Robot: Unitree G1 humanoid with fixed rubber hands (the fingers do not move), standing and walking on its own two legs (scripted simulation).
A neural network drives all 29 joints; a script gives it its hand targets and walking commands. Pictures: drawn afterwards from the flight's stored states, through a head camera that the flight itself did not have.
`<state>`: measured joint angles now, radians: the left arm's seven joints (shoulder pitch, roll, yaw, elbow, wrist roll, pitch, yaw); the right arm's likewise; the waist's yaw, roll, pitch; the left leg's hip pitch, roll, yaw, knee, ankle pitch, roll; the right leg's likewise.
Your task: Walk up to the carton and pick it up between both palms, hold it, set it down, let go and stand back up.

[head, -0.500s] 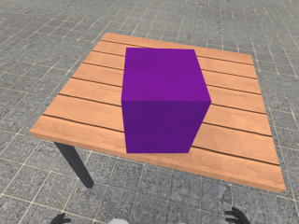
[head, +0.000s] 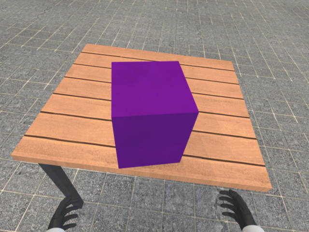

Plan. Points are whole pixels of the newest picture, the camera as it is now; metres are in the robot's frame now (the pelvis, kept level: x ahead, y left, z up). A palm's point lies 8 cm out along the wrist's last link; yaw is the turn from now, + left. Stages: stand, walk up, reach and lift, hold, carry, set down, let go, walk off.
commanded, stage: reach and lift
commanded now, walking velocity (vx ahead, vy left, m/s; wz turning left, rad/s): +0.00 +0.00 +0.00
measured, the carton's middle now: (148, 115) +0.43 +0.05 +0.04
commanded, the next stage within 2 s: none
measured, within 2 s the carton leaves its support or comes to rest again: neither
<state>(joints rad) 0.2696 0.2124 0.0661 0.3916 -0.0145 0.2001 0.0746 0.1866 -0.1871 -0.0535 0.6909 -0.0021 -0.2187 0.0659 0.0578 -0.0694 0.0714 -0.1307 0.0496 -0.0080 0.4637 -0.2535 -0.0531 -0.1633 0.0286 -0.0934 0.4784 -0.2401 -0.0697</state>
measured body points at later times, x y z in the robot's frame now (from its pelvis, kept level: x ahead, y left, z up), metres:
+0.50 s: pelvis +0.03 +0.02 +0.01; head +0.01 +0.04 +0.46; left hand +0.19 +0.22 -0.04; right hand +0.20 -0.22 -0.04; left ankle +0.00 +0.15 -0.74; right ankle +0.02 -0.07 -0.74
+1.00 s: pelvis +0.02 +0.01 +0.01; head +0.00 +0.03 +0.46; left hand +0.22 +0.20 +0.00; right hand +0.22 -0.21 +0.00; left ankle +0.00 +0.15 -0.74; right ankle +0.02 -0.07 -0.74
